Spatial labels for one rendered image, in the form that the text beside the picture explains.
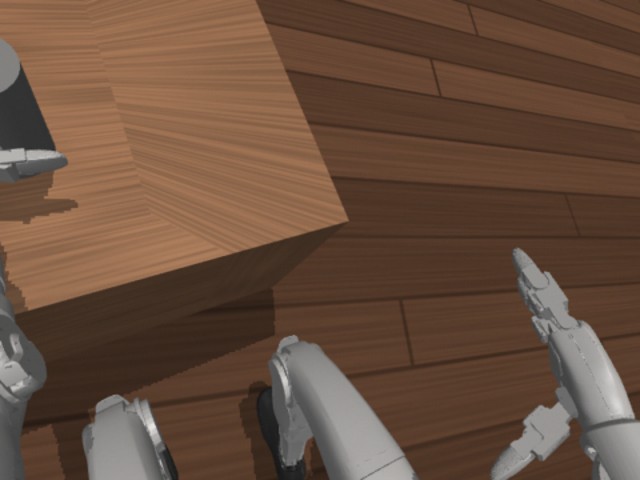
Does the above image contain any left robot arm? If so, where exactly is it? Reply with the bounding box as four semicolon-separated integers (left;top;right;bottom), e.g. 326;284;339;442
0;256;47;480

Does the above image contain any left robot foot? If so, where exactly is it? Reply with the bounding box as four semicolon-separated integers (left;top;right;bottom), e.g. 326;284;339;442
162;444;178;480

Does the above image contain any right robot arm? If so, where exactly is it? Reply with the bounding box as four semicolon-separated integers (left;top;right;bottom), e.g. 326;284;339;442
579;419;640;480

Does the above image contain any right robot hand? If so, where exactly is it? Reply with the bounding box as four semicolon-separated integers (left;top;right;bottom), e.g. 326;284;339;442
490;248;635;480

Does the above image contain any right robot foot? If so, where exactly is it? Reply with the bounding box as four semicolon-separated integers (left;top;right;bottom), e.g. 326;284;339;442
257;387;306;480

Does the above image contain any can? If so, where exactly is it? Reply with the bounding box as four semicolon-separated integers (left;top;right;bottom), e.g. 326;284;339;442
0;38;56;179

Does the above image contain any left robot hand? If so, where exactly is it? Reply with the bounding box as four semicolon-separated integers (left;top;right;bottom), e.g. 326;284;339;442
0;146;68;183

